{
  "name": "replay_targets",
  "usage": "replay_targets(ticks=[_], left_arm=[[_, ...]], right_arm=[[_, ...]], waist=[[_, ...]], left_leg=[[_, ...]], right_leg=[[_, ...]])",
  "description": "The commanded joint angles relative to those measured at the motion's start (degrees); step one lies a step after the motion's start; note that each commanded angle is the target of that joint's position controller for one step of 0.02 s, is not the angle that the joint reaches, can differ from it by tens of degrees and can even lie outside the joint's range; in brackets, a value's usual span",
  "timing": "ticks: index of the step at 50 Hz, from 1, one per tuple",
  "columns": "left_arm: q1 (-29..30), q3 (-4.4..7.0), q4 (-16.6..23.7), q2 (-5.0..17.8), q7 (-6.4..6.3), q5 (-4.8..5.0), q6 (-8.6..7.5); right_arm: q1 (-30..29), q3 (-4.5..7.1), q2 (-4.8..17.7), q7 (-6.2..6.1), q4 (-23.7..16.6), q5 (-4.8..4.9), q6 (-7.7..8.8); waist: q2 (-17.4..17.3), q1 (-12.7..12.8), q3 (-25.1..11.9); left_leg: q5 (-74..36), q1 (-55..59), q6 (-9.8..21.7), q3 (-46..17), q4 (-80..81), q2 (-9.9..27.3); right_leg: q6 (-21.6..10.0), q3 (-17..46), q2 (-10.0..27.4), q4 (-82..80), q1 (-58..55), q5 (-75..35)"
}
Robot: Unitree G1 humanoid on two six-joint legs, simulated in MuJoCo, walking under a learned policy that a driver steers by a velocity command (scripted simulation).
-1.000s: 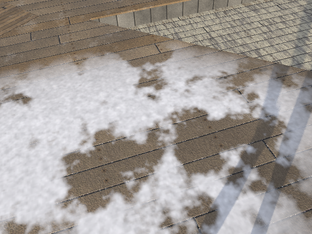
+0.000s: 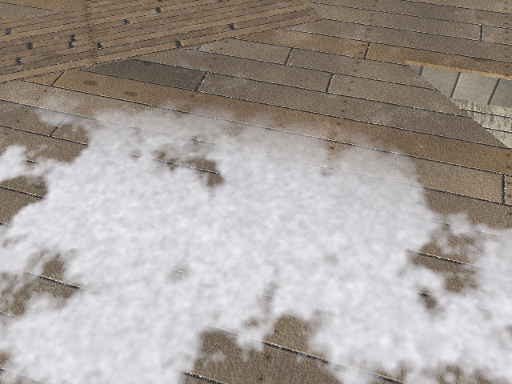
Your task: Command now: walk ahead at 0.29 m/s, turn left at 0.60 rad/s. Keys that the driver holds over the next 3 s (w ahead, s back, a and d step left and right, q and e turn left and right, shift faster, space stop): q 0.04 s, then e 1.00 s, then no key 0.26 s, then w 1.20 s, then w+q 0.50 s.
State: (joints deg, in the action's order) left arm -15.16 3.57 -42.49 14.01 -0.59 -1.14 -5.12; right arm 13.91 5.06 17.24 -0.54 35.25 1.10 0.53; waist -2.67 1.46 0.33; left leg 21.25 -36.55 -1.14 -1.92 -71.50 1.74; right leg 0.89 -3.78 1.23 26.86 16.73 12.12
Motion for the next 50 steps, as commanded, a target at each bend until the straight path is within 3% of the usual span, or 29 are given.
replay_targets(ticks=[1, 4, 7, 9, 10, 11, 12, 13, 14, 16, 17, 20, 22, 24, 26, 28, 29, 30, 31, 32, 33, 34, 35, 37, 43, 46, 50], left_arm=[[4.49, 2.61, 2.52, 9.49, -0.57, 0.3, -0.59], [4.88, 2.89, 1.15, 10.98, -0.94, 1.2, 0.44], [3.27, 2.53, -0.78, 10.95, -0.06, 2.92, 0.64], [3.86, 2.25, -1.36, 10.82, 0.57, 3.73, 0.67], [1.65, 1.64, -2.18, 9.04, 0.87, 3.31, 0.49], [0.59, 0.42, -1.26, 6.24, 1.07, 1.29, 0.01], [-5.73, -1.57, -1.77, 2.15, 1.45, 0.09, 0.17], [-4.92, -0.6, -2.41, 5.86, 1.25, 1.83, 1.28], [-1.4, 0.48, -1.32, 9.2, 0.97, 2.74, 2.27], [0.42, 1.23, -1.36, 9.57, -0.49, 1.94, 4.51], [-0.52, 1.39, -1.45, 9.08, -0.95, 1.77, 5.65], [-2.18, 1.43, -1.0, 6.63, -1.71, 1.73, 7.09], [0.33, 1.1, 0.64, 5.3, -1.43, 1.61, 7.36], [2.21, 1.07, 2.31, 5.43, -0.73, 1.56, 7.42], [1.86, 1.42, 3.21, 6.22, 0.1, 1.43, 7.48], [-1.78, 1.92, 2.35, 6.31, 0.76, 0.93, 7.5], [-2.82, 2.47, 2.25, 7.66, 0.71, 0.26, 7.5], [-2.27, 4.02, 3.99, 14.59, -0.4, -0.14, 7.33], [-1.86, 4.15, 6.1, 17.55, -0.04, -1.32, 6.52], [-1.38, 3.91, 6.37, 16.2, 0.41, -2.23, 5.46], [1.52, 3.52, 6.83, 14.57, 0.36, -1.23, 4.76], [4.62, 3.03, 7.45, 12.57, -0.01, 0.23, 4.76], [6.4, 2.46, 8.04, 11.13, -0.4, 1.15, 4.89], [5.69, 1.97, 8.7, 9.97, -0.9, 1.12, 5.05], [2.77, 3.07, 9.52, 11.87, -1.86, 1.47, 5.67], [3.59, 3.49, 10.44, 12.58, -1.56, 1.32, 6.28], [5.43, 3.73, 11.53, 12.81, -0.91, 1.71, 6.97]], right_arm=[[-1.12, -0.24, 0.2, 0.02, -4.82, -0.56, -0.41], [-3.52, -0.83, -0.54, 1.19, -4.51, -0.64, -0.18], [-6.3, -0.8, -0.25, 1.96, -4.87, -1.01, 0.35], [-4.58, -0.08, 0.87, 1.91, -3.84, -1.55, 1.09], [-2.96, 0.68, 2.94, 1.39, -3.24, -2.07, 1.48], [0.59, 1.5, 7.27, 0.5, -3.82, -3.38, 1.76], [0.29, 0.61, 7.19, -0.16, -4.64, -4.81, 1.46], [1.71, -0.07, 3.97, 0.33, -3.26, -3.73, 1.06], [0.42, -0.06, 3.98, 0.55, -2.91, -2.75, 0.89], [-4.98, 0.06, 4.67, 0.14, -2.71, -1.76, 0.54], [-7.72, 0.26, 5.15, -0.19, -2.69, -2.06, 0.4], [-10.58, 0.54, 4.39, -1.15, -2.14, -2.45, 0.14], [-10.92, 0.63, 3.87, -1.72, -1.29, -2.15, 0.05], [-10.48, 0.98, 4.42, -2.18, -0.36, -1.89, -0.27], [-10.3, 1.3, 5.19, -2.37, 0.51, -1.29, -0.68], [-10.9, 1.42, 5.1, -2.44, 1.4, -0.09, -1.27], [-8.58, 1.26, 3.48, -2.4, 2.73, 0.17, -1.61], [-6.17, 0.52, 0.09, -2.09, 2.17, -1.51, -1.82], [-12.12, 0.72, 1.78, -2.47, -0.75, -1.92, -1.48], [-14.11, 1.34, 3.64, -2.71, -0.81, -1.39, -1.4], [-12.9, 1.92, 4.72, -2.92, 0.2, -1.13, -1.59], [-11.28, 2.26, 4.76, -3.26, 1.7, -1.62, -1.85], [-10.23, 2.43, 4.9, -3.47, 2.2, -2.06, -2.04], [-8.86, 2.31, 3.87, -3.11, 2.26, -1.89, -1.72], [-11.56, 1.24, 2.25, -2.55, 1.36, -1.23, -0.63], [-11.38, 1.21, 2.59, -1.84, 1.52, -0.87, -0.05], [-10.15, 1.28, 3.25, -0.8, 1.74, -0.48, 1.08]], waist=[[9.03, -1.83, -1.53], [8.86, -1.16, -4.74], [8.99, -0.6, -5.71], [7.67, -2.43, -5.97], [6.12, -2.75, -6.79], [0.66, -3.55, -12.16], [-10.92, -1.58, -18.87], [-10.17, -3.57, -21.59], [-7.72, -3.79, -17.05], [-4.7, -1.98, -10.89], [-5.31, -0.3, -8.94], [-5.8, 1.09, -7.69], [-5.79, 0.32, -7.42], [-6.28, -0.39, -7.83], [-6.63, 0.0, -8.18], [-4.98, 1.98, -7.77], [-0.14, 1.65, -5.12], [18.22, -1.21, -2.43], [21.55, 1.61, -1.55], [16.36, 2.45, -2.45], [12.52, 0.44, -1.69], [9.48, -1.02, -2.33], [10.03, -1.78, -2.97], [9.5, -2.24, -5.32], [10.5, -0.03, -6.62], [11.3, 0.23, -5.78], [11.91, 0.12, -6.37]], left_leg=[[-4.38, -3.28, -0.61, -1.18, 10.72, 2.91], [-12.95, 6.44, 0.24, 0.53, 23.64, 1.42], [-16.13, 12.63, 1.96, 0.93, 33.62, -0.47], [-22.82, 20.29, 3.79, 3.12, 44.61, -2.79], [-28.5, 26.96, 5.07, 2.77, 48.16, -2.52], [-53.99, 38.32, 7.85, -5.98, 44.46, 7.62], [-69.13, 49.65, 18.2, -19.34, 41.82, 22.83], [-59.25, 45.27, 20.17, -20.18, 43.49, 22.2], [-50.62, 42.61, 18.56, -17.3, 45.25, 19.07], [-36.48, 32.75, 15.76, -13.14, 49.34, 16.96], [-32.84, 26.15, 14.98, -10.58, 51.38, 16.04], [-26.97, 19.69, 14.56, -4.2, 53.64, 14.44], [-23.71, 19.4, 14.25, -2.08, 53.72, 14.64], [-22.27, 20.39, 14.22, -1.9, 53.31, 15.84], [-20.93, 21.29, 13.1, -1.56, 51.73, 16.73], [-15.06, 19.32, 9.39, 1.34, 46.98, 14.92], [-7.59, 15.33, 5.12, 4.88, 40.15, 11.99], [5.98, 2.52, -1.68, 11.94, 21.78, 3.69], [17.26, -5.4, -2.68, 3.95, 10.16, -2.44], [14.77, -6.28, -1.81, -0.62, 4.21, -1.68], [8.92, -6.61, -1.06, -2.23, 2.81, -0.56], [4.44, -6.23, -1.2, -2.69, 3.29, 0.15], [1.57, -4.83, -1.71, -2.53, 3.15, 0.08], [-1.91, -2.41, -2.39, -2.33, 2.64, -1.02], [-3.15, -0.65, -3.77, -3.61, 19.2, -2.21], [-1.01, 4.1, -3.58, -3.63, 24.89, -3.12], [0.73, 9.73, -2.6, -3.77, 31.95, -4.45]], right_leg=[[-11.84, 8.38, 15.14, -10.83, -5.28, -29.95], [-11.33, 3.63, 13.78, -10.16, -3.77, -31.01], [-10.26, 4.01, 13.29, -7.53, -5.75, -28.3], [-8.3, 4.34, 11.28, -2.65, -5.64, -25.17], [-6.23, 3.58, 8.4, 1.93, -3.89, -24.04], [-2.42, 1.32, 4.47, 11.3, 2.13, -9.57], [1.87, 3.61, 1.37, 25.2, 13.25, 25.0], [2.94, 8.38, 2.22, 30.74, 13.86, 30.39], [3.26, 7.82, 2.65, 34.73, 17.16, 29.45], [4.05, 7.12, 3.41, 36.08, 17.84, 23.53], [4.6, 6.7, 3.47, 36.09, 14.07, 20.38], [4.5, 3.84, 2.35, 34.24, 9.68, 14.87], [3.3, 3.39, 2.97, 29.11, 8.32, 12.39], [2.12, 2.81, 3.14, 24.36, 6.6, 10.36], [0.45, 1.62, 2.49, 19.09, 3.8, 8.64], [-2.35, -0.85, -0.11, 8.78, -2.62, 2.17], [-4.6, 2.58, 0.18, 2.08, -5.03, -2.17], [-10.44, 23.78, 14.07, -5.73, -9.14, -15.81], [-19.79, 34.56, 21.32, -9.82, -6.4, -22.26], [-20.33, 33.54, 19.55, -10.93, -5.05, -14.5], [-16.75, 29.18, 16.16, -9.86, -4.94, -10.38], [-13.55, 25.9, 13.48, -8.73, -5.16, -8.42], [-12.42, 23.66, 12.09, -8.12, -4.41, -10.36], [-12.31, 21.99, 10.24, -7.17, -5.21, -13.99], [-12.78, 25.17, 9.31, -5.84, -10.95, -11.55], [-13.68, 28.16, 8.78, -5.71, -7.7, -8.78], [-13.95, 32.58, 7.87, -4.03, -7.17, -13.36]])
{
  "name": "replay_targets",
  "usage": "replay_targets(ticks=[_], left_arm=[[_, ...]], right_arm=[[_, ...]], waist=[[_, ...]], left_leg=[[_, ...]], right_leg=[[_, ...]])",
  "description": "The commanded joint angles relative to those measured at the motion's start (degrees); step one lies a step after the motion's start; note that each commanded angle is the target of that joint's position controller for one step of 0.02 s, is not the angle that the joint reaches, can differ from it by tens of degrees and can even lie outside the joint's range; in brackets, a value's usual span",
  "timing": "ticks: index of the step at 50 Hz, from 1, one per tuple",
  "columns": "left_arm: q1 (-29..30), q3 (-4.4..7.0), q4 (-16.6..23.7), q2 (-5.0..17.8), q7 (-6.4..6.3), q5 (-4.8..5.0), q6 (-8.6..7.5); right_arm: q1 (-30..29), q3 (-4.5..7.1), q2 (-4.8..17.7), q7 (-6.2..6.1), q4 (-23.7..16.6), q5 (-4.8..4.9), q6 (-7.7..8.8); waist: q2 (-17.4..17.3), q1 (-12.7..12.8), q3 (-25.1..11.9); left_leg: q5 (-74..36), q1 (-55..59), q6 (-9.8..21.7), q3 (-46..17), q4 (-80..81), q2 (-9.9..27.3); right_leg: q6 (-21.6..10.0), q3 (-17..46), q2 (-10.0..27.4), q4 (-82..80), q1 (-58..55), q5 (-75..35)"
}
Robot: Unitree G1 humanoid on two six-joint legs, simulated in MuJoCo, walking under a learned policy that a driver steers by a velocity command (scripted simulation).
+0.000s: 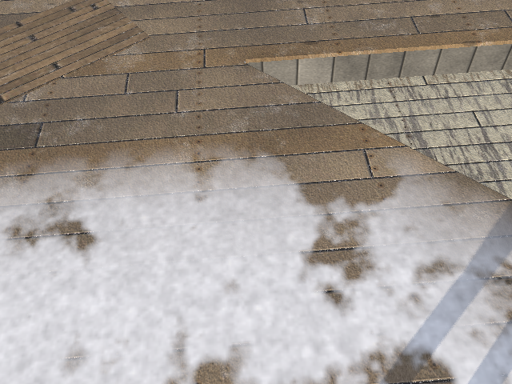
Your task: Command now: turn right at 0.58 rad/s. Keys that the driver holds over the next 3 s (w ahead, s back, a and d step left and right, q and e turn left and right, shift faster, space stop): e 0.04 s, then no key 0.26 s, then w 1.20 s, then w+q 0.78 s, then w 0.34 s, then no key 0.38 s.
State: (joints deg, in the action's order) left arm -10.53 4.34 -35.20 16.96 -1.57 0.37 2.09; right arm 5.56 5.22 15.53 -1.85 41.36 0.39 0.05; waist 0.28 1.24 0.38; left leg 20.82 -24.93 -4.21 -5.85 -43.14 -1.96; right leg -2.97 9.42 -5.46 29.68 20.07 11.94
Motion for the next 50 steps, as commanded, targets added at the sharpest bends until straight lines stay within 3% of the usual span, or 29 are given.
replay_targets(ticks=[1, 4, 5, 6, 7, 8, 9, 11, 15, 16, 19, 21, 22, 23, 24, 25, 27, 30, 33, 37, 40, 41, 42, 43, 44, 45, 46, 48, 50], left_arm=[[1.3, 2.98, 4.49, 9.82, 0.14, 0.4, -0.07], [3.01, 2.47, 5.19, 8.21, -0.24, 1.14, 0.4], [0.61, 1.66, 5.19, 5.38, -0.25, 0.33, 0.32], [-0.91, 1.61, 6.21, 4.96, -0.09, 0.52, -0.35], [-0.27, 2.91, 5.61, 9.49, 0.01, -0.62, -1.16], [-0.79, 3.74, 4.29, 11.39, 0.28, -0.1, -1.23], [-1.43, 3.72, 2.86, 10.34, 0.26, 0.03, -0.81], [-1.21, 2.67, 2.37, 6.89, 0.24, -0.06, -0.15], [1.98, 0.13, 3.47, 1.57, 0.65, -0.3, -0.38], [2.52, -0.31, 3.54, 0.86, 0.76, -0.23, -0.43], [0.19, 0.44, 2.23, 3.11, 1.19, 0.49, -0.74], [-3.1, 0.66, 1.61, 4.1, 0.99, 0.25, -1.56], [-8.57, 0.91, 0.84, 5.66, 0.62, -0.06, -2.03], [-12.76, 2.78, -1.3, 11.89, 1.12, -1.09, -2.45], [-13.47, 2.57, -0.65, 10.91, 1.45, -1.33, -3.44], [-12.92, 1.73, -1.18, 8.67, 1.09, -1.62, -4.4], [-10.62, 1.12, -1.17, 6.8, 0.68, -0.27, -5.53], [-8.93, 0.78, -0.87, 5.71, 0.61, -0.19, -5.69], [-10.12, 1.3, -1.83, 7.02, 0.9, 0.21, -5.66], [-11.6, 2.04, -3.19, 9.36, 1.38, 1.3, -5.86], [-11.03, 1.63, -3.8, 8.49, 1.34, 0.9, -5.43], [-11.44, 0.74, -3.69, 5.99, 1.28, 0.38, -5.43], [-14.48, -0.73, -1.17, 1.41, 0.98, 0.12, -5.99], [-14.28, -0.54, -0.89, 2.91, 0.65, 0.81, -6.99], [-11.41, 0.63, -0.68, 7.03, 1.07, 2.41, -7.32], [-7.78, 0.55, -0.17, 7.53, 1.29, 2.38, -7.45], [-6.0, 0.43, -0.23, 6.66, 1.31, 1.35, -7.5], [-7.19, 0.46, -1.08, 5.12, 1.54, 0.53, -6.82], [-7.96, 0.32, -1.93, 3.97, 1.44, 0.42, -5.89]], right_arm=[[-1.34, 1.13, 5.06, 0.81, -4.39, 0.35, 1.86], [3.6, 1.5, 6.09, 1.6, -2.77, -0.2, 2.51], [4.44, 2.11, 9.29, 1.39, -3.27, -1.29, 2.27], [2.84, 2.68, 13.16, 1.2, -3.37, -2.63, 1.59], [2.35, 2.19, 10.19, 1.06, -4.47, -2.8, 1.81], [0.09, 1.46, 8.02, 0.65, -5.21, -2.03, 1.77], [-2.05, 1.04, 6.79, 0.48, -5.42, -1.29, 1.56], [-2.1, 0.27, 5.78, 0.34, -5.11, -0.33, 1.29], [-0.55, -0.11, 5.7, 0.46, -3.91, -0.82, 0.28], [1.33, -0.06, 6.21, 0.58, -3.33, -0.79, 0.03], [4.32, 0.45, 9.47, 1.03, -2.77, 0.54, -0.49], [5.08, -0.33, 7.86, 1.36, -2.47, 0.44, 0.15], [2.44, -1.54, 4.3, 1.75, -3.49, -0.38, 0.96], [-0.09, -2.09, 1.77, 1.66, -6.01, 0.21, 2.21], [-5.43, -0.95, 6.41, 1.39, -7.54, 0.79, 3.15], [-5.33, 0.04, 8.08, 1.57, -7.65, 1.68, 3.63], [-1.49, 0.03, 6.72, 2.15, -5.78, 1.11, 4.21], [-2.02, -0.93, 3.74, 3.39, -4.89, 0.2, 5.05], [-4.68, -1.89, 2.15, 4.18, -5.26, 0.33, 5.1], [-4.97, -1.54, 4.99, 4.69, -6.28, 1.17, 4.92], [4.51, 0.05, 7.98, 3.97, -3.66, 0.93, 4.87], [12.78, 1.21, 10.51, 3.39, -1.75, 0.88, 4.98], [19.72, 2.43, 16.99, 3.06, -1.26, -0.71, 4.95], [21.51, 1.66, 14.88, 3.7, -0.8, -0.14, 5.25], [16.92, 0.44, 11.72, 3.64, -1.16, 0.14, 5.34], [13.95, -0.12, 9.95, 3.5, -1.65, 0.08, 5.23], [11.26, -0.6, 8.5, 3.5, -1.87, -0.4, 5.09], [8.57, -1.11, 6.93, 3.49, -2.23, -1.27, 5.52], [8.32, -1.11, 7.14, 3.4, -1.47, -0.84, 6.19]], waist=[[9.15, 0.06, -6.66], [7.5, -2.67, -7.91], [-0.53, -1.4, -9.33], [-16.12, 1.51, -5.74], [-14.78, -0.57, -5.81], [-10.07, 0.01, -4.92], [-7.45, 0.83, -3.78], [-6.67, 0.23, -2.85], [-10.43, -1.46, -5.13], [-11.47, -2.6, -6.02], [-11.53, -2.64, -2.82], [-8.62, -0.75, -1.94], [-2.76, 1.62, -3.53], [14.18, 2.12, -2.8], [13.52, 5.65, 3.24], [11.41, 4.13, 5.97], [8.81, 1.87, 6.02], [6.22, 1.42, 4.15], [6.98, 2.46, 3.18], [7.2, 1.71, 4.14], [5.42, -3.67, 0.53], [2.22, -7.32, -4.97], [-12.93, -7.64, -12.98], [-18.05, -7.8, -16.02], [-12.73, -6.57, -8.71], [-8.28, -5.52, -3.88], [-4.65, -4.13, -1.2], [-5.97, -1.51, -0.15], [-5.62, -0.27, 0.2]], left_leg=[[0.75, -0.3, 0.92, 0.28, 6.24, -1.01], [-13.18, 12.56, 3.57, 0.99, 21.86, 1.52], [-18.35, 19.42, 7.52, -7.71, 23.42, 11.59], [-30.42, 19.96, 16.96, -20.28, 24.92, 21.17], [-30.54, 16.62, 22.94, -25.13, 25.44, 26.13], [-28.66, 15.57, 21.54, -19.96, 24.63, 23.02], [-26.39, 14.99, 18.32, -14.62, 23.66, 18.79], [-29.45, 15.5, 16.62, -9.91, 22.77, 15.61], [-31.33, 16.56, 15.68, -3.9, 21.57, 12.07], [-24.53, 16.25, 15.86, -4.31, 22.55, 12.15], [2.7, 10.17, 15.51, -7.4, 25.24, 12.22], [9.21, 2.84, 12.1, -7.38, 23.41, 10.9], [8.75, -4.17, 8.84, -3.45, 13.89, 7.83], [7.59, -12.29, 4.94, 8.69, 1.59, -0.12], [11.62, -18.41, 4.24, 5.64, -7.1, 2.11], [9.85, -22.6, 4.85, 3.34, -13.74, 4.2], [3.16, -25.65, 5.68, 2.69, -16.42, 6.22], [-7.25, -18.86, 4.94, 5.3, -8.91, 6.43], [-12.55, -8.49, 3.71, 7.54, 1.85, 4.5], [-13.16, -2.26, 5.17, 6.78, 8.44, 4.2], [-11.69, 11.39, 7.96, 9.18, 12.37, 1.39], [-11.1, 23.07, 9.9, 6.03, 12.88, 4.05], [0.86, 40.24, 17.54, -18.94, 18.67, 18.8], [14.56, 41.2, 21.66, -39.4, 29.85, 23.23], [19.21, 36.0, 20.03, -34.41, 30.72, 23.56], [14.33, 29.75, 18.45, -27.0, 30.27, 21.64], [8.07, 24.22, 17.6, -21.25, 30.9, 18.89], [-0.99, 17.48, 16.62, -14.44, 33.33, 15.48], [-7.54, 15.35, 17.4, -9.55, 35.3, 14.21]], right_leg=[[-9.85, 20.34, 14.21, -6.25, -10.77, -14.87], [-5.46, 17.81, 10.33, -1.73, -6.67, -11.81], [-2.15, 12.47, 6.1, 6.37, 0.04, 2.04], [1.55, 1.13, -3.63, 16.09, 11.61, 21.83], [4.57, 0.76, -0.53, 29.95, 12.96, 26.21], [5.59, 1.34, 0.37, 36.23, 13.09, 22.5], [6.54, 1.1, 0.65, 38.13, 13.15, 19.33], [7.72, 0.54, 0.69, 38.38, 13.6, 15.35], [8.42, -6.18, 4.39, 18.9, 4.39, 14.32], [8.18, -7.74, 4.73, 13.67, 1.34, 14.81], [5.45, -12.14, 2.42, -1.77, -7.5, 6.11], [1.59, -9.01, 4.25, -5.83, -16.92, 5.78], [-1.24, -0.05, 11.38, -7.35, -23.94, 7.58], [-7.43, 14.45, 19.43, -12.74, -22.22, 23.3], [-12.61, 25.18, 24.64, -19.73, -19.06, 27.6], [-13.31, 25.77, 25.63, -20.53, -18.8, 28.06], [-11.16, 20.06, 22.94, -20.62, -20.95, 23.14], [-8.32, 8.04, 17.92, -21.31, -17.77, 6.97], [-7.62, 1.36, 15.78, -20.83, -12.51, 0.34], [-7.81, 2.94, 19.56, -20.29, -11.46, 2.47], [-5.02, -0.36, 17.31, -9.75, -10.17, -9.91], [-2.79, -4.51, 13.64, 3.59, -5.69, -13.68], [2.51, -9.94, 5.64, 27.94, 12.17, 0.91], [3.19, -2.91, 2.39, 39.4, 20.52, 20.04], [2.21, -1.92, 6.42, 44.46, 26.06, 16.77], [1.08, -3.84, 9.14, 43.94, 26.36, 12.06], [0.83, -4.49, 10.99, 41.01, 25.07, 7.73], [1.0, -4.24, 13.32, 36.99, 19.8, 1.86], [2.01, -5.12, 13.34, 35.17, 19.13, -1.6]])
Over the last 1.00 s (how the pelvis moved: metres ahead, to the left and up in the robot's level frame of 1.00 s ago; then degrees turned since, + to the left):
0.11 -0.01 0.00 -21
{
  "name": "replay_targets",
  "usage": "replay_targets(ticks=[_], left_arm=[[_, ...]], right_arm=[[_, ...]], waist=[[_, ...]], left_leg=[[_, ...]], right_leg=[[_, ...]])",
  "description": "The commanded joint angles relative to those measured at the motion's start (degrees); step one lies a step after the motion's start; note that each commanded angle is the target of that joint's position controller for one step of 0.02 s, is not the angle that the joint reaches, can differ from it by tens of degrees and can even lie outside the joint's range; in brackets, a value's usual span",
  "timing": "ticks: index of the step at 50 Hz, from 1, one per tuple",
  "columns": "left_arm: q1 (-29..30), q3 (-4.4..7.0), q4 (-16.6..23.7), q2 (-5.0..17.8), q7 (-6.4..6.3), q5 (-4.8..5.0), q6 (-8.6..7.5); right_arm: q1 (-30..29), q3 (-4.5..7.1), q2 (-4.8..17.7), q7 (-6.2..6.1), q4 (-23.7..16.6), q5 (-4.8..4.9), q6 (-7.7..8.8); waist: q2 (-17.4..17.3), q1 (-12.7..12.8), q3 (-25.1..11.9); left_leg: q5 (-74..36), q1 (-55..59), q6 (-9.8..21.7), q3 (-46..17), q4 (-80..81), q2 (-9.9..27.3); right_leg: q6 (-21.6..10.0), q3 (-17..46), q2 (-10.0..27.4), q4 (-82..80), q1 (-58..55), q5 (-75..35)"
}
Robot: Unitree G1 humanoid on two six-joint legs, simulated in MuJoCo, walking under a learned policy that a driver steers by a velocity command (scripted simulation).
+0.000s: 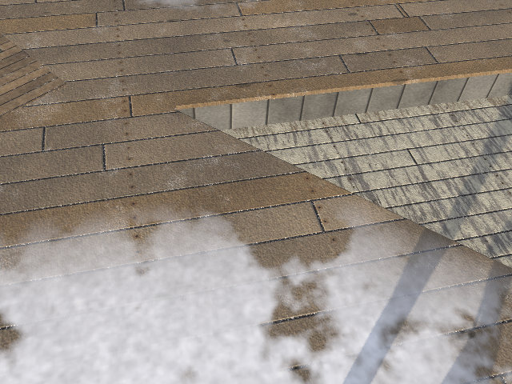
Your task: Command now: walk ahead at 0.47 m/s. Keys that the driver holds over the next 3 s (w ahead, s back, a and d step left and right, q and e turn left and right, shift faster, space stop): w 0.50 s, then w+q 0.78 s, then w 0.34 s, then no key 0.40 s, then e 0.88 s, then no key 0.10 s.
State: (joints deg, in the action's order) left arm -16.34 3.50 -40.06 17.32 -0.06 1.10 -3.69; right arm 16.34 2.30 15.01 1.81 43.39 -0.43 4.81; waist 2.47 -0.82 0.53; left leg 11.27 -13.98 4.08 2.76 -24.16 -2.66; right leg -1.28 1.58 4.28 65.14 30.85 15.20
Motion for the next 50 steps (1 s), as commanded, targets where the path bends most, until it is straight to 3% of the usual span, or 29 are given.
replay_targets(ticks=[1, 4, 6, 11, 15, 16, 17, 18, 19, 20, 21, 22, 23, 24, 25, 26, 28, 30, 35, 38, 41, 43, 44, 45, 46, 47, 48, 49, 50], left_arm=[[-0.76, 1.11, 3.25, 3.62, -0.22, -0.6, 0.09], [5.06, 0.7, 4.7, 2.8, -0.24, -1.12, -0.37], [9.16, 0.13, 5.53, 1.57, 0.31, -0.95, -1.05], [18.63, -0.67, 8.41, 0.28, 2.34, -0.09, -2.02], [19.79, -0.28, 9.66, 1.75, 3.71, -0.09, -2.49], [17.29, 0.23, 9.14, 2.94, 3.6, -0.24, -2.45], [11.74, 1.17, 7.8, 4.76, 3.24, -0.35, -2.35], [2.49, 2.37, 5.43, 7.36, 2.59, -0.43, -2.24], [-8.62, 3.34, 3.39, 11.62, 1.68, -1.21, -1.8], [-9.09, 3.51, 2.48, 12.82, 1.97, -0.87, -1.9], [-7.97, 2.2, 2.99, 7.41, 1.82, -0.42, -1.56], [-4.53, 1.55, 3.18, 5.79, 1.38, -0.74, -1.3], [-1.11, 1.28, 2.83, 5.53, 1.48, -0.94, -1.36], [1.32, 0.9, 2.93, 4.2, 1.62, -1.22, -1.63], [2.11, 0.82, 2.87, 4.14, 1.71, -1.77, -1.97], [3.01, 0.92, 2.49, 3.88, 1.75, -1.62, -2.29], [3.57, 1.11, 1.18, 4.03, 1.74, -1.2, -3.16], [2.8, 1.58, -0.13, 5.42, 1.37, -1.47, -3.41], [1.51, 1.97, -2.01, 7.29, 0.57, -1.34, -3.0], [-1.19, 2.33, -3.8, 8.09, 0.36, -0.76, -2.23], [-1.7, 2.95, -4.9, 9.26, 0.04, 0.05, -0.97], [-0.39, 3.44, -4.68, 10.82, -0.46, 0.34, -0.06], [0.67, 3.52, -4.4, 11.2, -0.8, 0.37, 0.53], [0.45, 2.93, -3.93, 9.78, -1.24, 0.06, 0.91], [-1.55, 1.54, -1.95, 6.24, -1.49, -1.31, 0.45], [-3.93, -0.35, 0.25, 1.5, -0.74, -1.91, -1.35], [0.47, 0.79, 0.46, 6.95, 0.31, -0.05, -3.14], [4.32, 0.81, 1.69, 7.64, 0.79, 1.32, -4.1], [5.64, 0.61, 1.93, 6.74, 0.43, 0.35, -4.57]], right_arm=[[-1.94, 1.89, 7.81, -0.39, -2.97, 0.24, 1.66], [0.33, 1.87, 8.29, -0.96, -1.35, 0.63, 1.3], [2.15, 1.8, 8.76, -1.33, -0.4, 0.88, 0.89], [7.81, 1.93, 10.23, -1.66, 2.58, 1.44, -0.44], [8.74, 2.32, 11.21, -2.1, 3.87, 1.58, -1.75], [8.19, 2.55, 12.09, -2.3, 3.79, 1.53, -1.93], [7.35, 2.68, 12.7, -2.45, 3.67, 1.39, -2.22], [6.08, 2.33, 12.23, -2.65, 3.12, 1.15, -2.48], [6.39, 1.11, 9.18, -2.82, 1.34, -0.39, -2.17], [14.4, -0.99, 2.22, -1.98, 1.5, 0.61, -1.03], [9.86, 0.7, 9.65, -1.55, 1.59, 1.77, 0.28], [2.94, 1.18, 10.96, -1.22, -0.86, 3.32, 0.93], [-0.17, 0.75, 9.58, -1.3, -1.97, 2.81, 1.22], [-1.51, 1.07, 9.06, -1.54, -2.09, 1.57, 0.95], [0.09, 1.05, 8.43, -1.38, -1.83, 1.35, 0.52], [2.51, 0.85, 7.21, -1.37, -1.05, 1.59, -0.23], [2.57, 0.63, 5.87, -1.61, -0.47, 1.83, -1.6], [-1.12, 0.45, 5.4, -1.77, -1.79, 1.46, -2.05], [-9.33, 0.1, 4.0, -0.64, -3.96, 1.57, -1.37], [-13.94, 0.18, 4.17, 0.17, -6.14, 1.71, -1.35], [-16.17, 0.55, 4.8, 0.98, -8.52, 1.48, -1.64], [-13.41, 1.5, 6.34, 1.28, -9.15, 1.3, -1.96], [-7.52, 2.64, 8.0, 1.22, -8.08, 1.31, -2.16], [2.14, 4.62, 11.29, 0.66, -5.46, 1.59, -2.36], [10.0, 6.57, 17.26, -0.51, -4.34, 1.71, -2.89], [7.45, 6.33, 19.54, -0.23, -5.97, 2.23, -2.37], [7.53, 4.84, 14.31, 0.11, -6.71, 1.88, -1.91], [6.05, 4.12, 11.72, 0.02, -6.52, 1.48, -1.53], [2.65, 3.82, 10.83, -0.02, -6.81, 1.4, -1.35]], waist=[[-6.58, 1.6, 0.94], [-4.72, 0.03, 2.55], [-4.64, -1.58, 2.84], [-4.82, -5.09, 5.01], [-6.08, -3.3, 3.79], [-7.32, -1.58, 1.56], [-8.25, 1.78, -2.48], [-7.78, 6.74, -8.67], [-0.96, 9.95, -18.36], [15.41, 5.14, -26.77], [7.83, 7.85, -23.55], [4.91, 7.57, -14.26], [-1.54, 5.07, -8.01], [-3.06, 3.28, -4.61], [-0.62, 1.48, -3.42], [0.45, -0.01, -3.71], [0.39, -0.83, -1.53], [-0.12, 0.0, 0.8], [0.32, 3.21, 2.51], [-0.45, 5.19, 3.72], [0.0, 5.04, 4.28], [1.66, 2.62, 1.43], [1.84, -0.96, -2.26], [0.12, -5.45, -7.55], [-8.91, -7.13, -13.61], [-19.2, -2.36, -20.45], [-12.13, -5.76, -20.24], [-9.41, -5.45, -12.84], [-3.57, -2.97, -7.82]], left_leg=[[-0.96, 4.29, 9.48, -16.45, 17.06, 14.62], [-9.69, 6.42, 8.71, -11.46, 17.35, 13.21], [-13.7, 7.23, 7.31, -8.32, 17.13, 11.86], [-14.11, 13.66, 7.27, -7.97, 15.44, 14.41], [-26.71, 21.03, 6.12, -8.33, 9.56, 16.82], [-36.45, 21.84, 5.54, -8.03, 6.12, 16.59], [-46.84, 21.76, 4.8, -6.95, -0.68, 15.49], [-48.82, 16.74, 3.04, -4.74, -11.64, 13.02], [-28.74, 2.41, 1.23, -3.18, -30.24, 9.47], [17.51, -19.6, -2.49, -5.35, -50.77, -2.07], [19.34, -26.17, -1.93, -12.16, -55.34, 0.98], [15.78, -28.76, -1.65, -10.37, -55.41, 3.54], [11.23, -27.79, -1.81, -8.46, -51.19, 6.54], [8.42, -25.93, -2.18, -7.99, -47.02, 8.37], [7.25, -22.42, -2.69, -8.1, -45.64, 9.37], [6.75, -20.54, -3.45, -8.23, -43.82, 10.02], [5.31, -20.07, -4.47, -7.82, -40.41, 10.65], [0.12, -22.81, -5.43, -8.29, -35.0, 10.89], [-16.13, -21.43, -4.55, -5.74, -18.34, 9.15], [-16.04, -23.31, -3.31, -4.86, -13.57, 8.53], [-8.96, -25.19, -1.2, -3.19, -11.02, 7.57], [-2.64, -19.42, 0.88, 0.21, -10.63, 4.5], [-2.14, -11.28, 2.31, 2.15, -9.26, 1.99], [-4.31, 2.66, 4.36, 2.28, -7.33, -0.67], [-3.12, 21.7, 10.0, -16.63, -6.26, 10.32], [7.34, 34.96, 19.77, -48.28, 3.96, 21.27], [11.26, 35.17, 17.47, -47.19, 7.2, 21.05], [8.32, 28.73, 15.05, -38.54, 7.04, 19.07], [2.17, 20.13, 13.19, -32.3, 7.2, 16.6]], right_leg=[[1.1, 2.57, 3.77, -2.31, 9.67, -6.92], [2.48, 1.64, 3.57, -12.55, 12.32, -14.53], [2.39, 0.21, 2.37, -20.73, 10.34, -19.76], [1.22, -1.48, 0.16, -32.3, 9.71, -22.51], [-1.79, -2.28, -2.18, -36.46, 7.3, -14.41], [-2.81, -3.41, -3.83, -36.53, 2.64, -11.92], [-4.35, -4.92, -5.78, -37.06, -5.39, -11.01], [-6.59, -4.67, -5.24, -37.82, -19.76, -14.44], [-10.47, 8.62, 6.62, -34.19, -40.36, -17.34], [-20.86, 38.2, 19.43, -41.21, -58.29, -5.56], [-18.39, 39.21, 17.82, -45.54, -55.68, 0.98], [-15.83, 29.26, 15.52, -46.55, -47.96, -1.12], [-14.42, 23.1, 13.24, -48.51, -38.32, -7.61], [-13.73, 19.06, 11.1, -50.43, -31.94, -11.75], [-14.01, 16.66, 10.17, -51.72, -27.36, -16.94], [-14.47, 14.79, 9.92, -53.63, -25.26, -15.94], [-14.0, 9.36, 9.16, -56.64, -20.93, -16.79], [-13.48, 4.96, 8.98, -58.35, -20.02, -18.08], [-9.88, -4.1, 7.2, -59.26, -22.15, -17.49], [-8.98, -5.81, 9.26, -58.14, -28.27, -17.21], [-7.51, -6.85, 11.58, -54.13, -34.96, -22.0], [-5.98, -8.72, 11.65, -46.74, -36.84, -39.15], [-4.71, -10.48, 10.47, -38.24, -35.8, -47.57], [-2.68, -12.56, 7.59, -25.4, -30.18, -47.97], [0.61, -13.56, 3.42, -5.16, -11.81, -27.67], [3.24, -3.86, -8.39, 11.83, 7.8, 17.14], [1.81, 4.99, -4.71, 14.91, 14.01, 16.1], [0.51, 3.8, -2.43, 12.99, 15.96, 11.76], [0.2, 3.39, 0.06, 7.33, 14.03, 7.43]])
Over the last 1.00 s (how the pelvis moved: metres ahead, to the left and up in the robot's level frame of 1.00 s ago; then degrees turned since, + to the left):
0.20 0.05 0.00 -7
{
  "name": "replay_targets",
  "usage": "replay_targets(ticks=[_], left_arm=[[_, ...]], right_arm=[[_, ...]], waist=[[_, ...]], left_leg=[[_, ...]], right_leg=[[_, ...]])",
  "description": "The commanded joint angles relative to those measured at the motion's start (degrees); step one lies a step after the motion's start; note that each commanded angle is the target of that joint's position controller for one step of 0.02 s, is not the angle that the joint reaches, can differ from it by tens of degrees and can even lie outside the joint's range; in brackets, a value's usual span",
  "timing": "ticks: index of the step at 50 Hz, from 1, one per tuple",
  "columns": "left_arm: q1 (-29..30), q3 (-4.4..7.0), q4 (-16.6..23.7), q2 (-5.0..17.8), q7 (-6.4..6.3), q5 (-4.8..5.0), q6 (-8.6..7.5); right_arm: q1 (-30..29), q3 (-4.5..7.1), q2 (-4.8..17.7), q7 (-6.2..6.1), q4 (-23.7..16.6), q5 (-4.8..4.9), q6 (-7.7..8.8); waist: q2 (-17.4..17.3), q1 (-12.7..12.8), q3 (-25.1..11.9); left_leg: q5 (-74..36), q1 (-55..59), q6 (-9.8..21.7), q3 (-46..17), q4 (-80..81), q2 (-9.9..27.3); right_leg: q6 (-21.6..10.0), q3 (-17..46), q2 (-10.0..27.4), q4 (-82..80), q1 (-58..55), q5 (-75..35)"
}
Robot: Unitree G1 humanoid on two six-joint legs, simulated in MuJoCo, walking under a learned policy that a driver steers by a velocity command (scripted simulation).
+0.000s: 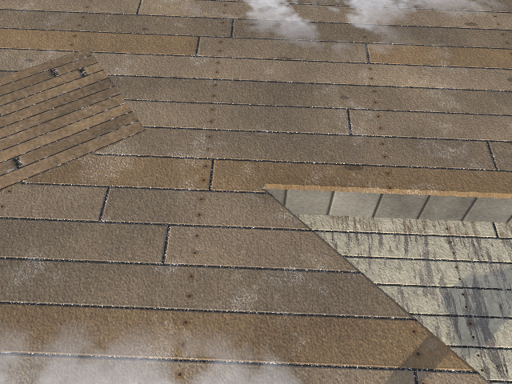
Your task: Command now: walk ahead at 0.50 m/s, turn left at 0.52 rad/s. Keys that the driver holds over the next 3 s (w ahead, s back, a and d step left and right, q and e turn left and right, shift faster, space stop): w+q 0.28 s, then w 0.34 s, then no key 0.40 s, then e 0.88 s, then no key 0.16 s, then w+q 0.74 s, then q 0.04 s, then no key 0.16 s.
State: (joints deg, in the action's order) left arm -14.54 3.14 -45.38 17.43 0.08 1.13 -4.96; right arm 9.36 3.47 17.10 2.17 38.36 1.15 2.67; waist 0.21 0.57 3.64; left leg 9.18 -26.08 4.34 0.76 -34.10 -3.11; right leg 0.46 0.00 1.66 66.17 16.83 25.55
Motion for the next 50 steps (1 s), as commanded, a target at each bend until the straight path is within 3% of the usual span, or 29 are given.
replay_targets(ticks=[1, 2, 3, 5, 10, 14, 18, 19, 20, 21, 22, 23, 24, 25, 26, 27, 30, 33, 36, 40, 42, 43, 44, 45, 46, 47, 48, 49, 50], left_arm=[[4.31, 1.44, 7.06, 7.06, -0.21, -1.17, -3.04], [3.92, 1.63, 7.2, 7.21, -0.2, -1.72, -2.55], [2.32, 1.65, 7.36, 6.55, -0.14, -1.78, -1.95], [2.89, 1.43, 7.24, 5.46, -0.29, -1.89, -0.92], [13.36, 0.29, 9.96, 2.51, -0.08, -1.85, -0.93], [19.01, 0.45, 11.7, 3.15, 1.01, -1.03, -1.88], [16.04, 1.36, 11.12, 4.97, 1.71, -0.9, -2.79], [12.59, 1.87, 10.22, 5.5, 1.58, -1.18, -3.05], [6.61, 2.72, 9.06, 7.02, 1.22, -1.59, -3.27], [-2.49, 3.57, 8.15, 10.24, 0.83, -2.11, -3.21], [-7.78, 4.75, 5.18, 14.0, 1.31, -2.02, -2.43], [-7.68, 3.51, 5.41, 8.47, 1.66, -0.13, -2.17], [-4.55, 2.59, 5.87, 5.43, 1.38, -0.12, -1.85], [-1.56, 2.11, 6.28, 4.99, 1.27, -0.95, -1.39], [-0.14, 1.68, 5.96, 4.13, 1.25, -1.29, -1.09], [0.52, 1.29, 5.77, 3.66, 1.11, -1.91, -1.16], [-0.24, 1.2, 4.56, 3.65, 1.15, -1.02, -1.53], [-0.43, 1.73, 3.4, 6.33, 0.84, -0.95, -1.1], [-2.57, 1.75, 1.71, 7.41, 0.35, -0.62, 0.04], [-4.79, 1.42, -0.43, 7.48, -0.09, -0.07, 1.3], [-2.83, 1.45, -0.58, 7.79, -0.4, 0.05, 1.74], [-3.4, 1.08, -0.74, 6.75, -0.42, -0.24, 1.66], [-4.22, 0.12, 0.24, 4.44, -0.44, -1.76, 1.26], [-13.71, -1.88, -0.98, -0.95, -0.11, -2.13, 1.22], [-13.37, -1.14, -2.29, 3.06, 0.1, -1.26, 2.0], [-9.49, -0.25, -1.48, 5.96, 0.04, -0.51, 2.84], [-6.49, -0.13, -1.26, 5.43, -0.46, -0.42, 3.76], [-4.84, 0.03, -1.09, 5.06, -1.01, -0.82, 4.89], [-4.72, 0.1, -1.06, 4.68, -1.48, -1.07, 5.92]], right_arm=[[6.63, 2.03, 6.79, -0.55, -2.52, -0.46, 0.85], [5.65, 1.81, 6.5, -0.63, -3.32, -0.98, 0.98], [4.67, 2.01, 7.0, -0.91, -3.59, -1.09, 0.95], [5.1, 2.16, 7.38, -1.55, -3.23, -0.71, 1.18], [9.15, 2.59, 8.74, -3.02, -1.24, 0.02, 0.68], [12.63, 2.77, 8.9, -3.45, 0.56, 0.45, -0.05], [12.91, 2.58, 7.75, -3.85, 1.76, -0.02, -0.66], [12.28, 2.43, 7.23, -3.73, 1.66, 0.01, -0.75], [11.41, 1.88, 5.76, -3.44, 1.16, -0.29, -0.66], [11.26, 0.82, 3.56, -3.37, -0.11, -1.29, -0.48], [21.38, -0.2, 0.06, -3.26, 0.39, 0.48, 0.05], [20.12, 0.45, 5.38, -3.33, 1.59, 0.92, 0.42], [12.38, 1.33, 8.24, -3.19, 0.63, 0.88, 0.53], [7.88, 1.15, 7.6, -3.23, -0.57, 0.24, 0.74], [5.24, 1.16, 6.71, -2.98, -1.41, -0.64, 1.16], [5.88, 1.12, 5.76, -2.64, -1.58, -0.71, 1.31], [6.49, 0.43, 2.96, -2.28, -1.16, -0.56, 1.01], [1.2, -0.55, 1.16, -2.26, -2.73, -1.38, 1.13], [-2.64, -0.96, 0.44, -1.69, -2.88, -1.23, 1.73], [-6.41, -0.33, 2.07, -0.79, -3.95, -1.08, 1.96], [-2.33, 0.52, 3.65, -0.71, -2.59, -1.73, 2.18], [1.21, 1.17, 5.36, -1.05, -1.31, -2.26, 2.32], [6.11, 1.9, 9.12, -1.66, -0.87, -3.1, 2.34], [6.87, 1.2, 8.52, -1.93, -0.94, -4.04, 1.59], [7.89, 0.21, 3.75, -1.55, -0.15, -2.44, 0.72], [4.75, -0.27, 2.96, -1.18, -0.08, -1.51, 0.32], [1.36, -0.39, 2.72, -1.04, -0.1, -1.56, 0.03], [-2.12, -0.57, 2.63, -0.91, -0.31, -1.59, -0.22], [-4.7, -0.34, 3.42, -0.94, -0.31, -2.05, -0.4]], waist=[[-0.62, -2.55, -8.55], [-2.86, -1.31, -7.0], [-3.96, 0.02, -7.9], [-2.47, 0.25, -6.71], [-4.06, -3.36, -3.83], [-4.96, -5.41, -3.14], [-7.49, -3.65, -3.41], [-7.5, -1.66, -4.6], [-7.18, 1.37, -9.01], [-1.11, 5.02, -17.5], [18.05, 1.42, -23.44], [12.56, 3.06, -19.33], [6.48, 4.4, -10.89], [2.16, 3.41, -6.67], [1.09, 2.47, -3.24], [3.53, 0.73, -3.27], [5.21, -0.24, -3.91], [3.65, 0.58, -2.51], [4.37, 2.28, -4.59], [5.39, 2.66, -5.52], [4.9, -0.59, -7.09], [3.4, -2.03, -9.01], [-2.1, -3.2, -14.98], [-13.93, -0.3, -23.4], [-12.2, -2.06, -26.1], [-8.88, -1.91, -19.55], [-5.76, -1.16, -15.68], [-4.93, -0.16, -11.97], [-6.64, 1.31, -10.15]], left_leg=[[-1.46, 26.2, 11.89, -26.18, 18.16, 15.29], [-10.78, 21.32, 11.8, -23.88, 18.58, 13.89], [-11.62, 20.07, 12.82, -23.48, 19.54, 13.85], [-14.4, 16.1, 12.82, -20.16, 20.9, 12.27], [-10.52, 12.98, 9.02, -15.77, 20.48, 8.01], [-7.41, 15.33, 7.82, -19.65, 17.54, 9.12], [-11.24, 22.09, 6.46, -23.59, 12.29, 12.44], [-17.42, 22.52, 5.56, -22.67, 9.28, 11.19], [-21.39, 20.52, 4.08, -21.0, 1.78, 8.45], [-12.15, 13.1, 2.07, -16.83, -13.35, 4.73], [20.12, -7.97, -2.51, -10.98, -32.33, -4.0], [23.17, -15.83, -2.77, -13.14, -39.19, -0.58], [17.93, -17.95, -2.77, -12.46, -40.69, 1.51], [14.0, -16.8, -2.82, -9.96, -39.26, 3.58], [11.33, -16.36, -2.96, -8.86, -35.97, 5.24], [9.37, -13.44, -3.04, -8.27, -33.31, 7.07], [8.41, -11.08, -4.02, -5.51, -26.67, 8.35], [2.5, -10.14, -5.43, -3.45, -15.28, 8.46], [-8.56, -3.3, -5.64, -1.17, -4.39, 5.79], [-11.93, 0.67, -3.81, -2.41, 3.38, 3.85], [-13.88, 7.5, -1.95, -2.18, 8.05, 3.01], [-19.98, 14.4, -0.49, -1.98, 10.54, 3.43], [-42.91, 26.41, 2.7, -9.23, 6.72, 11.75], [-56.17, 40.75, 13.78, -23.44, 4.12, 25.49], [-47.29, 38.42, 15.49, -27.16, 6.53, 25.3], [-38.01, 32.92, 13.0, -23.84, 8.55, 22.21], [-30.01, 27.88, 10.81, -21.7, 10.42, 20.18], [-23.25, 21.25, 9.53, -19.52, 12.86, 18.73], [-17.8, 14.87, 8.34, -17.58, 15.13, 17.22]], right_leg=[[-1.26, 4.91, 4.31, 1.63, 24.79, -5.75], [-0.94, 4.96, 4.81, 0.15, 21.16, -7.01], [0.12, 4.96, 4.78, -1.74, 20.14, -7.9], [1.74, 3.8, 4.25, -5.94, 19.42, -10.57], [3.67, 3.11, 0.79, -26.44, 17.13, -27.35], [2.69, 3.68, -1.78, -35.17, 13.7, -30.6], [-0.54, 3.78, -1.36, -38.6, 10.3, -24.25], [-2.03, 2.02, -2.4, -41.02, 5.29, -23.64], [-4.34, 3.1, -0.55, -41.16, -4.99, -24.83], [-8.09, 12.67, 8.22, -39.47, -20.26, -25.26], [-18.43, 38.72, 19.95, -43.85, -38.42, -13.77], [-17.61, 45.46, 20.68, -48.4, -36.49, 1.11], [-15.08, 36.86, 18.22, -49.58, -28.93, 1.58], [-13.63, 30.29, 15.8, -50.68, -21.73, -3.92], [-13.55, 25.83, 13.65, -52.2, -16.45, -9.85], [-13.22, 22.67, 12.13, -53.19, -13.26, -14.81], [-13.75, 16.12, 10.06, -55.6, -10.45, -23.25], [-13.76, 10.21, 9.5, -55.84, -8.64, -39.21], [-11.26, 4.36, 7.07, -53.54, -8.36, -49.15], [-9.42, 5.43, 8.41, -49.08, -12.35, -45.49], [-7.54, 5.69, 7.88, -43.57, -12.41, -44.21], [-5.87, 4.7, 5.45, -38.2, -10.8, -43.88], [-3.07, 2.39, 2.04, -27.71, -4.56, -31.64], [0.86, 1.65, -2.52, -11.72, 7.63, 3.03], [2.12, 5.54, -1.67, -6.59, 9.17, 14.8], [2.85, 5.71, -0.19, -4.13, 11.82, 14.17], [3.27, 5.01, 1.01, -4.95, 12.93, 11.92], [3.87, 4.67, 1.98, -8.28, 11.7, 9.84], [4.3, 4.45, 2.73, -12.29, 7.49, 6.87]])
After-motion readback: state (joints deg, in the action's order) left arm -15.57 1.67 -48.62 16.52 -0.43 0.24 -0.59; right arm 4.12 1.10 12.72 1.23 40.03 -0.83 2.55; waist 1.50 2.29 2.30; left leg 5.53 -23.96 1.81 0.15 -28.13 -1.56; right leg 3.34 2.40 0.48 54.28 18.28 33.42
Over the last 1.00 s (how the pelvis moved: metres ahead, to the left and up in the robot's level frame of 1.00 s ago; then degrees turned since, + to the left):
0.56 0.05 -0.02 14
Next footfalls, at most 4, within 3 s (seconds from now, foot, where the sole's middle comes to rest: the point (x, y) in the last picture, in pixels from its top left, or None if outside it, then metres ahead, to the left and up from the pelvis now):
0.40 right None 0.42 -0.09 -0.76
0.86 left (192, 317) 0.60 0.19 -0.76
1.20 right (284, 323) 0.59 -0.05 -0.76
1.54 left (191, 329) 0.57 0.19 -0.76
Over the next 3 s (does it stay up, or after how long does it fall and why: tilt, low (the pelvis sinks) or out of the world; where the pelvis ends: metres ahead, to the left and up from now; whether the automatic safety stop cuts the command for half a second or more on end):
stays up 0.86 0.11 0.02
